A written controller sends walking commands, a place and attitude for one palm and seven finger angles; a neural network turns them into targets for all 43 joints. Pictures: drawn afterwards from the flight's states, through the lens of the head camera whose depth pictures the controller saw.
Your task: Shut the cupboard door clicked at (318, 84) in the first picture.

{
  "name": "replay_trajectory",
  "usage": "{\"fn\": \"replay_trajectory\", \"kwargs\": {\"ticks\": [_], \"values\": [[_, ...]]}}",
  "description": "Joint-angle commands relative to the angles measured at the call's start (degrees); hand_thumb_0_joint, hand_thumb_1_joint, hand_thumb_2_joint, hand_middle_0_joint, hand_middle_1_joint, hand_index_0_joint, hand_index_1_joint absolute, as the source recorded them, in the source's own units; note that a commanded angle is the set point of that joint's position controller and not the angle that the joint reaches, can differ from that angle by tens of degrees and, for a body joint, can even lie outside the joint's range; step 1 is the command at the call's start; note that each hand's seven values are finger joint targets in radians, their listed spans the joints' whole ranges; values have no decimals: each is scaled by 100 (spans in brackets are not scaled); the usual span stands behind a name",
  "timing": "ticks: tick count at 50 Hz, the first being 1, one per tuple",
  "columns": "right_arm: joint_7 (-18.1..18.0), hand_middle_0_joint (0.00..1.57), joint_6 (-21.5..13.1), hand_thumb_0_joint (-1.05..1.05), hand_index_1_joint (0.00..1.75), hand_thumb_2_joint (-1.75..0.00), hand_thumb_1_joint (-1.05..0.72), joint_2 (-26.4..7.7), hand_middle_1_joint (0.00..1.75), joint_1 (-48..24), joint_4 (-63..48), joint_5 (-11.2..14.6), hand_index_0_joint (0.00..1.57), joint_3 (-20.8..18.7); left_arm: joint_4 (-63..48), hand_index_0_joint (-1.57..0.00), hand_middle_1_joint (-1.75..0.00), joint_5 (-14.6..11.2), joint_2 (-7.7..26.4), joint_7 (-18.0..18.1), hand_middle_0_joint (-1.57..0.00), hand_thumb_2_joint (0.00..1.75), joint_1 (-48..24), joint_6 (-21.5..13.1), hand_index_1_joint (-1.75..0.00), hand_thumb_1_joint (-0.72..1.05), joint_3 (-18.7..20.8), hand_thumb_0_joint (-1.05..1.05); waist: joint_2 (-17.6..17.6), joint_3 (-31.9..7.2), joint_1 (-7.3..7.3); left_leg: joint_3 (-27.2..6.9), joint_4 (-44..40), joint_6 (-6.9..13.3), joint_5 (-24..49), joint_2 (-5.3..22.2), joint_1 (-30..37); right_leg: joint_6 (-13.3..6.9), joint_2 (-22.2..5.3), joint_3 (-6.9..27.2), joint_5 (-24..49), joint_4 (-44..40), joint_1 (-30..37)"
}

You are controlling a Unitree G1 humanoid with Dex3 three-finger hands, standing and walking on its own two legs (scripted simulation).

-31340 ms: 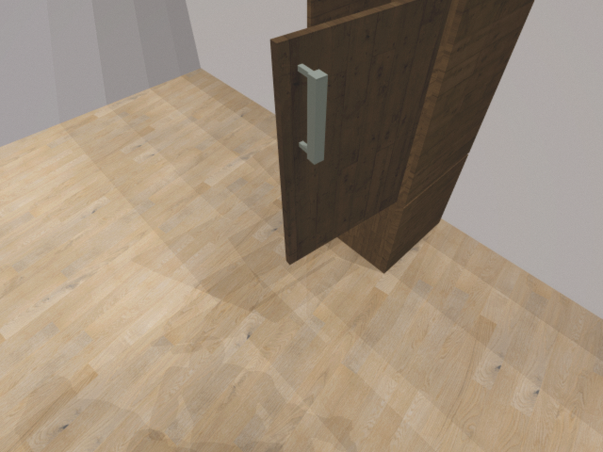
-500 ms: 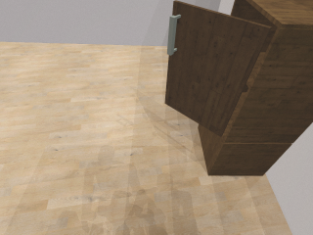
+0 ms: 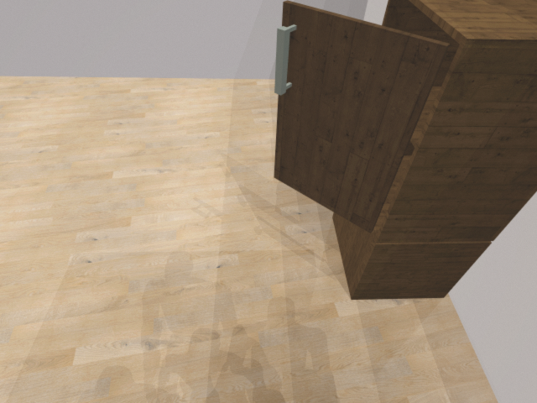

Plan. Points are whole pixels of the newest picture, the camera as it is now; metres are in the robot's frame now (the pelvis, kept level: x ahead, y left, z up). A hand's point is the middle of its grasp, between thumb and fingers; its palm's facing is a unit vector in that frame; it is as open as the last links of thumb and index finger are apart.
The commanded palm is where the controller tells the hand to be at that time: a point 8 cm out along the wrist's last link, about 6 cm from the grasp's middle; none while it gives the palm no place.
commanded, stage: look to check the result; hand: left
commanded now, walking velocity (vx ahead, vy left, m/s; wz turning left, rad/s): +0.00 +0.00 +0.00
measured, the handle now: (286, 60) +0.92 +0.00 +0.11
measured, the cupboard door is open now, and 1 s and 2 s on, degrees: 48 48 48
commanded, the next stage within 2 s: walk to a spot facing it in 0.38 s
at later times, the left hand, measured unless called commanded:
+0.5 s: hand out of the picture -0.01 +0.17 -0.18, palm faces +0.02 -0.98 -0.19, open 7.3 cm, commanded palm none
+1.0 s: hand out of the picture +0.01 +0.22 -0.18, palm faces +0.21 -0.95 -0.23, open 7.3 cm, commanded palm none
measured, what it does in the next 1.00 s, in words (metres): lifts its right foot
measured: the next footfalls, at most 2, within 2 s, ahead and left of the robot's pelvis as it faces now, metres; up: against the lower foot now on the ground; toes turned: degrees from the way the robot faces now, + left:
right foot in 1.30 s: +0.06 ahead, -0.16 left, +0.00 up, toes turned +27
left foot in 1.66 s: -0.01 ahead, +0.11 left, +0.00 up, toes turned +41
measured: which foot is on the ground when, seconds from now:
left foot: down 0.00-1.00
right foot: down 0.00-0.88, up 0.90-1.00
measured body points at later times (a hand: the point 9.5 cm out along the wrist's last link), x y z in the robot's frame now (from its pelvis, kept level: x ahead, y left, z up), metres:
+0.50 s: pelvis -0.01 -0.01 +0.00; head -0.01 +0.00 +0.45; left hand -0.01 +0.22 -0.16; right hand -0.03 -0.23 -0.16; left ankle -0.01 +0.08 -0.74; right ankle +0.02 -0.13 -0.74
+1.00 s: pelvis -0.02 +0.01 +0.00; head +0.02 +0.03 +0.44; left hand +0.00 +0.27 -0.16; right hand +0.03 -0.22 -0.15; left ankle -0.01 +0.08 -0.74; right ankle -0.02 -0.14 -0.68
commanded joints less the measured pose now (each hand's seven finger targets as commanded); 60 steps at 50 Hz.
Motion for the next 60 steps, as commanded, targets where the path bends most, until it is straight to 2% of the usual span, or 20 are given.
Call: {"fn": "replay_trajectory", "kwargs": {"ticks": [1,10,14,26,28,31,36,39,41,42,43,44,45,46,48,49,52,55,58,60], "values": [[-38,20,-56,0,30,-90,-90,-566,30,402,-120,7,20,-92,-102,-20,-30,-2,503,8,-20,90,420,-61,-30,90,70,0,-29,647,-8,-739,-623,-36,111,732,-448,-263,-451,457,49,-447,-244],[-16,20,-46,0,30,-90,-90,-672,30,341,-122,3,20,-121,-162,-20,-30,-3,658,4,-20,90,303,-71,-30,90,89,0,-13,642,-11,-713,-644,-45,-128,749,-459,-283,-452,523,-163,-501,-297],[-14,20,-66,0,30,-90,-90,-762,30,298,-156,6,20,-141,-201,-20,-30,-1,746,0,-20,90,237,-89,-30,90,106,0,27,491,-10,-735,-620,-34,47,779,-397,-297,-453,528,8,-476,-189],[15,20,-52,0,30,-90,-90,-974,30,57,-225,-8,20,-166,-257,-20,-30,0,930,-28,-20,90,-2,-98,-30,90,128,0,8,604,-19,-781,-679,-52,-117,768,-462,-289,-479,550,-183,-581,-206],[42,20,-11,0,30,-90,-90,-725,30,117,-262,0,20,-122,-284,-20,-30,1,768,2,-20,90,120,-50,-30,90,124,0,42,533,6,-786,-505,-66,139,730,-613,-229,-547,443,-107,-414,-130],[61,20,44,0,30,-90,-90,-803,30,24,-380,-15,20,-159,-402,-20,-30,8,899,3,-20,90,81,-7,-30,90,212,0,-51,506,25,-869,-229,-64,181,664,-873,-245,-679,413,-331,-258,-181],[116,20,128,0,30,-90,-90,-832,30,-53,-640,-30,20,-263,-739,-20,-30,30,1158,6,-20,90,-115,49,-30,90,403,0,-428,363,31,-801,566,-132,92,350,-1297,-552,-1192,567,-757,-290,-250],[140,20,165,0,30,-90,-90,-856,30,-42,-788,-38,20,-335,-972,-20,-30,47,1239,12,-20,90,-294,82,-30,90,482,0,-476,110,-26,-813,990,-146,126,348,-1197,-660,-1404,462,-856,-174,-433],[154,20,169,0,30,-90,-90,-945,30,-7,-878,-63,20,-376,-1131,-20,-30,56,1196,13,-20,90,-483,108,-30,90,510,0,-167,150,-101,-1209,677,-66,152,531,-1177,-515,-1223,128,-1107,236,-702],[151,20,164,0,30,-90,-90,-1044,30,8,-928,-92,20,-405,-1213,-20,-30,57,1161,12,-20,90,-581,134,-30,90,526,0,281,266,-139,-1821,296,62,98,761,-1246,-339,-913,-165,-1307,669,-898],[133,20,143,0,30,-90,-90,-1253,30,76,-981,-132,20,-443,-1274,-20,-30,52,1088,14,-20,90,-602,148,-30,90,524,0,1020,228,-171,-2794,-360,291,189,1254,-1140,-82,-399,-500,-1268,1501,-1057],[82,20,137,0,30,-90,-90,-1443,30,198,-1001,-171,20,-492,-1369,-20,-30,60,1020,22,-20,90,-699,171,-30,90,510,0,1410,215,-257,-3646,-868,588,679,1675,-653,78,-46,-454,-1728,2544,-1592],[34,20,130,0,30,-90,-90,-1538,30,400,-963,-172,20,-526,-1453,-20,-30,84,1005,27,-20,90,-834,175,-30,90,511,0,1268,85,-317,-3878,-870,706,1237,1793,-159,75,-81,-58,-1880,3340,-2106],[6,20,118,0,30,-90,-90,-1542,30,429,-965,-155,20,-519,-1488,-20,-30,93,1040,22,-20,90,-904,157,-30,90,527,0,1020,-4,-271,-3779,-709,679,1717,1747,2,95,-158,160,-1684,3696,-2344],[-26,20,79,0,30,-90,-90,-1466,30,228,-1075,-133,20,-501,-1544,-20,-30,78,1068,-14,-20,90,-947,107,-30,90,533,0,518,-194,-167,-3386,-413,721,2254,1550,164,188,-168,232,-1416,3825,-2320],[-32,20,89,0,30,-90,-90,-1509,30,90,-1124,-144,20,-514,-1566,-20,-30,48,1047,-27,-20,90,-970,113,-30,90,534,0,403,-223,-144,-3243,-402,744,2177,1458,128,242,-166,231,-1365,3759,-2211],[-30,20,119,0,30,-90,-90,-1566,30,-1,-1165,-157,20,-542,-1697,-20,-30,44,1017,-56,-20,90,-1058,141,-30,90,523,0,594,-246,-159,-3149,-469,664,1666,1171,91,328,-48,143,-1319,3306,-2021],[-8,20,165,0,30,-90,-90,-1613,30,18,-1203,-171,20,-574,-1844,-20,-30,47,1054,-61,-20,90,-1188,162,-30,90,520,0,890,-221,-215,-3332,-523,629,1414,1048,61,357,83,118,-1410,2803,-1830],[11,20,199,0,30,-90,-90,-1702,30,-60,-1294,-174,20,-633,-1930,-20,-30,40,1124,-46,-20,90,-1080,154,-30,90,496,0,1085,-449,-166,-3476,-317,588,1755,910,107,346,250,104,-1482,1933,-1332],[35,20,231,0,30,-90,-90,-1713,30,-225,-1372,-155,20,-678,-1900,-20,-30,6,1189,-36,-20,90,-864,159,-30,90,510,0,1172,-535,-79,-3393,-185,421,1832,725,-192,296,403,32,-1216,1152,-667]]}}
